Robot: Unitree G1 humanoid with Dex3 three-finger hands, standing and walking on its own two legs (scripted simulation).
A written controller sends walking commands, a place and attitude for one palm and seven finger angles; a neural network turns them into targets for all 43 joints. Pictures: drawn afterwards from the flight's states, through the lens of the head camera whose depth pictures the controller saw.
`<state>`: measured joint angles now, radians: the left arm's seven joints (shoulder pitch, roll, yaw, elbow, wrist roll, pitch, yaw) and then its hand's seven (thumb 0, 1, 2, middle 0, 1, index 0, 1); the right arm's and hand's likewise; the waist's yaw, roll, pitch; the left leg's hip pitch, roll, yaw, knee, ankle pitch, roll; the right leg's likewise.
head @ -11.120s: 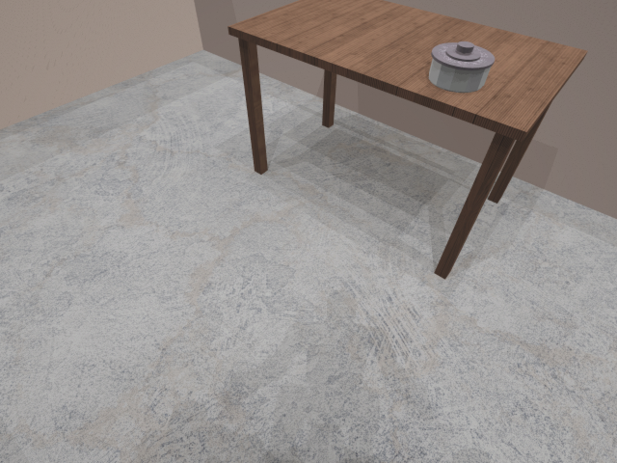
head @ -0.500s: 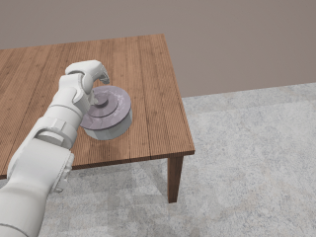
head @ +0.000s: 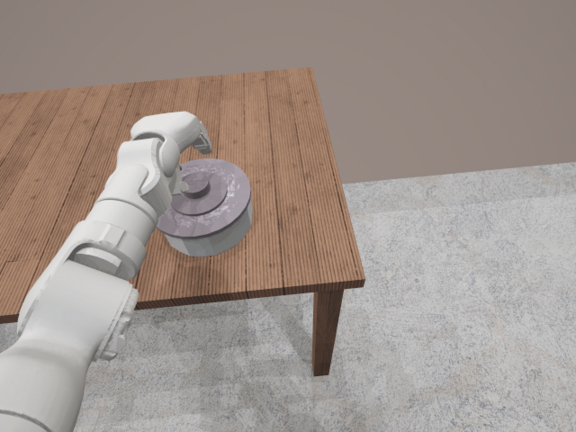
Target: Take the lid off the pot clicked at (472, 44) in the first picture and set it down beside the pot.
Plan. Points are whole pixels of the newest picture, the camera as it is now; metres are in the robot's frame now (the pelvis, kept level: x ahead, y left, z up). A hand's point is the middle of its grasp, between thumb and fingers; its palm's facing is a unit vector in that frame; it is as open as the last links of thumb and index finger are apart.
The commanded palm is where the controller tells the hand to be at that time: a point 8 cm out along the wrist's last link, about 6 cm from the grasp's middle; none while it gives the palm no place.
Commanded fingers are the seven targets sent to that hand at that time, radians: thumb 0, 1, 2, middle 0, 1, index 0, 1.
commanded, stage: lower the open fingers around the knob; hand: left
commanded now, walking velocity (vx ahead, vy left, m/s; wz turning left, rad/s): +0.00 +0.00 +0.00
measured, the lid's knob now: (195, 185) +0.50 +0.15 +0.04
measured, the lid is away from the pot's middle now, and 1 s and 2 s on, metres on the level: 0.00 0.00 0.00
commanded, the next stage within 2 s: close the fingers and squeeze the knob in 0.96 s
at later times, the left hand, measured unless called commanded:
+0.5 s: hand (183, 183) +0.46 +0.15 +0.09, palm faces -0.36 -0.07 -0.93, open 10.2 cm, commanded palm +0.46 +0.15 +0.15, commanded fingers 0.00 -0.28 1.38 -0.82 -0.08 -0.82 -0.08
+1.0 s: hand (186, 190) +0.46 +0.15 +0.07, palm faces -0.36 -0.07 -0.93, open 10.2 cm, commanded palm +0.47 +0.15 +0.13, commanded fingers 0.00 -0.28 1.38 -0.82 -0.08 -0.82 -0.08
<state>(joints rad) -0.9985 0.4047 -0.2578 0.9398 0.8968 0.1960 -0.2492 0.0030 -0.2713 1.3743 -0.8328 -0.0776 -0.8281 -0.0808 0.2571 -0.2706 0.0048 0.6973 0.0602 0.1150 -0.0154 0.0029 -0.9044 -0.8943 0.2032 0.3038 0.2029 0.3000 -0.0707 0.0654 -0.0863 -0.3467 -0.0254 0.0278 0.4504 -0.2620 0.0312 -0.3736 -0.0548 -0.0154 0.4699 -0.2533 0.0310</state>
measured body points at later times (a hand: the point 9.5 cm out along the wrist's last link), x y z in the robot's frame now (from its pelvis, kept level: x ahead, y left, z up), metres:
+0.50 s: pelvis -0.01 -0.01 +0.00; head +0.04 -0.03 +0.45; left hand +0.47 +0.15 +0.14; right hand +0.05 -0.28 -0.14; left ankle -0.03 +0.10 -0.74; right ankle -0.02 -0.14 -0.74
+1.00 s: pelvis +0.00 +0.00 +0.00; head +0.04 -0.02 +0.44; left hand +0.48 +0.16 +0.13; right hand +0.05 -0.27 -0.14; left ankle -0.03 +0.10 -0.74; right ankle -0.02 -0.14 -0.74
